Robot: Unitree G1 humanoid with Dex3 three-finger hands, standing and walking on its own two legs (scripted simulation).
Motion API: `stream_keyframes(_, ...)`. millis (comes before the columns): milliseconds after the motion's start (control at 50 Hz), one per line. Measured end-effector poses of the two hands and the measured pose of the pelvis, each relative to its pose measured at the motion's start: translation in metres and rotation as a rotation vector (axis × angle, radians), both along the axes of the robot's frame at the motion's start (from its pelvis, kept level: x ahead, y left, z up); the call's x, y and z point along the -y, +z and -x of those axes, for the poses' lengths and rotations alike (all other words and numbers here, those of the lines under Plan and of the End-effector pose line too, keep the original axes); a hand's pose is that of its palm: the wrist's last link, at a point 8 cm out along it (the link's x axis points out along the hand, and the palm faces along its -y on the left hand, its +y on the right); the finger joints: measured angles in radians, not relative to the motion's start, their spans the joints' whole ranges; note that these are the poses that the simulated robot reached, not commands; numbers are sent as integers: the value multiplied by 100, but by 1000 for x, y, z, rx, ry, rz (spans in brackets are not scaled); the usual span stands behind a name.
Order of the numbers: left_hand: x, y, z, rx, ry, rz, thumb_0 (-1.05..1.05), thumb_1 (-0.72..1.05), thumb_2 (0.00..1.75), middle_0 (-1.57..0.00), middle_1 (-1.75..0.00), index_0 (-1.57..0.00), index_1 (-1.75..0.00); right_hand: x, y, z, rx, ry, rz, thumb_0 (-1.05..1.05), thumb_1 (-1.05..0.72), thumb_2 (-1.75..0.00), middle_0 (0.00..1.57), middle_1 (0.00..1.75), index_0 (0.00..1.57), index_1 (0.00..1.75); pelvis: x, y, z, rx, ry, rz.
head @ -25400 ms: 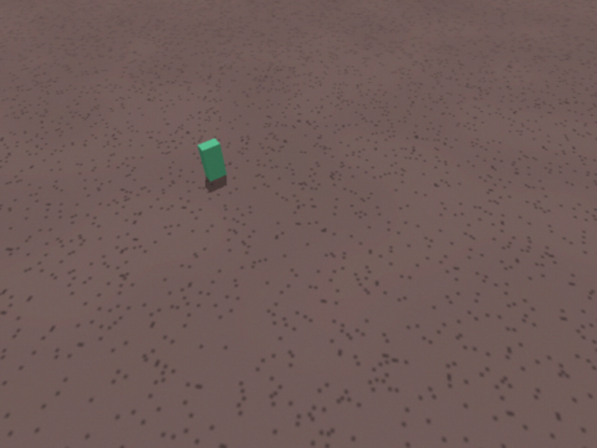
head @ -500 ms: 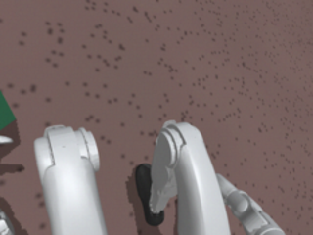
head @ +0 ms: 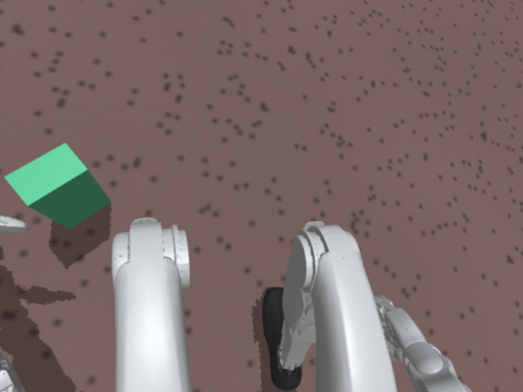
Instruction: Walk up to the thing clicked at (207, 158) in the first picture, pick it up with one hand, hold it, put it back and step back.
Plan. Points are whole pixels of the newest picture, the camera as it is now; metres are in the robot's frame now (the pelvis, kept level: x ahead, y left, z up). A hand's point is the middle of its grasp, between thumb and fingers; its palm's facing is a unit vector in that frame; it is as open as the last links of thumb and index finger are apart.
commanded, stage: home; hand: left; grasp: from the side
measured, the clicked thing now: (68, 191) +0.39 +0.33 -0.23
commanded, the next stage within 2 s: none
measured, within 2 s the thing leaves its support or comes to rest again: neither
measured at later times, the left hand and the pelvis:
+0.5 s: hand out of the picture +0.25 +0.34 +0.10, palm faces +0.34 -0.82 -0.47, open 17.3 cm; pelvis +0.02 -0.01 +0.19, yaw +7 degrees
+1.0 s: hand out of the picture +0.24 +0.24 +0.31, palm faces +0.30 -0.90 -0.33, open 17.4 cm; pelvis +0.09 +0.01 +0.37, yaw +11 degrees
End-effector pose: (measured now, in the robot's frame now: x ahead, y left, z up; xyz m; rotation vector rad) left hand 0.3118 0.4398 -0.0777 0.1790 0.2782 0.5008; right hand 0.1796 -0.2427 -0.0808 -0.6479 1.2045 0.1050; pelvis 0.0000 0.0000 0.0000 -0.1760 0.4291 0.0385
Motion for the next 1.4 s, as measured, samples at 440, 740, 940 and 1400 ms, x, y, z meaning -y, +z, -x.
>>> stream_keyframes(440, 60, 183, 86, -430, 43, -89, -1, -51, 7, -6, -6, -6, -6, -12, 119, -37, 126, -198, -174, 1, -90, -90, 21, 30, 20, 30, 10, 157, -14, -131, 64, -88)
stream_keyframes(740, 114, 312, 101, -510, 64, 44, -1, -53, 6, -6, -6, -5, -6, -31, 290, -98, 393, -174, -194, 1, -90, -90, 21, 30, 20, 30, 2, 292, -59, 13, 116, -113)
stream_keyframes(940, 151, 392, 102, -502, 11, 98, -1, -53, 6, -6, -6, -5, -6, -40, 363, -92, 459, -225, -202, 1, -90, -90, 21, 30, 20, 30, -8, 358, -85, 143, 142, -130)
stream_keyframes(1400, 182, 446, 125, -468, -35, 132, -1, -54, 6, -6, -6, -5, -6, -49, 413, -111, 607, -167, -269, 1, -90, -90, 21, 30, 20, 30, -6, 393, -92, 272, 161, -161)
